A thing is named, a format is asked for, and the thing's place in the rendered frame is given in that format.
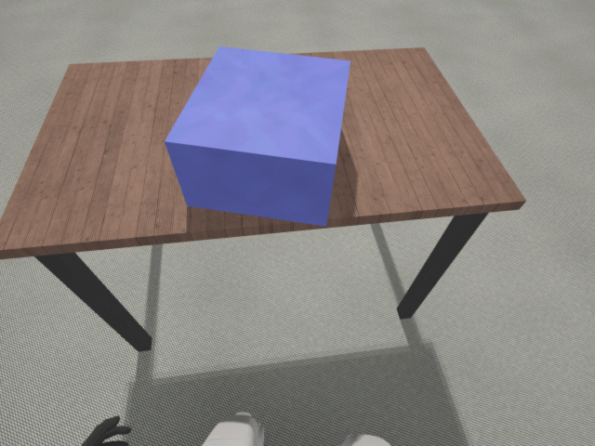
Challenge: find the table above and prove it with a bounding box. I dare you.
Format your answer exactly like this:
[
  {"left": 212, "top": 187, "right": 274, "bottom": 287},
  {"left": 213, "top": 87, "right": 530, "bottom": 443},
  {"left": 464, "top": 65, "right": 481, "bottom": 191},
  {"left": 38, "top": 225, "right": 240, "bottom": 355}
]
[{"left": 0, "top": 47, "right": 526, "bottom": 352}]

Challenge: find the robot left thigh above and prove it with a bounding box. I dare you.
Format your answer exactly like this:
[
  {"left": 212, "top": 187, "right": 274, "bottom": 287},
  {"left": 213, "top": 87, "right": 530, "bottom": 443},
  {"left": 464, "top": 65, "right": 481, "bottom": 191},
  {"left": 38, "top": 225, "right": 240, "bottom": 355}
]
[{"left": 202, "top": 414, "right": 264, "bottom": 446}]

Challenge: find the robot left hand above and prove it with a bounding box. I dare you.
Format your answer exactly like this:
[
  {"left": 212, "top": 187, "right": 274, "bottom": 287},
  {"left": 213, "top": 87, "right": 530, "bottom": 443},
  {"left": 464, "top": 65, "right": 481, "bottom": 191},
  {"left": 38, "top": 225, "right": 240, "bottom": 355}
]
[{"left": 82, "top": 415, "right": 131, "bottom": 446}]

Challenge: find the carton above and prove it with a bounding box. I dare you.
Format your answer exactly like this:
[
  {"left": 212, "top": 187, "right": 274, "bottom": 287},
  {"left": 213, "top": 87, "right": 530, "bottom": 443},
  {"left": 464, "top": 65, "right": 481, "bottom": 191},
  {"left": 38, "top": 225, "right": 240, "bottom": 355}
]
[{"left": 165, "top": 46, "right": 350, "bottom": 227}]

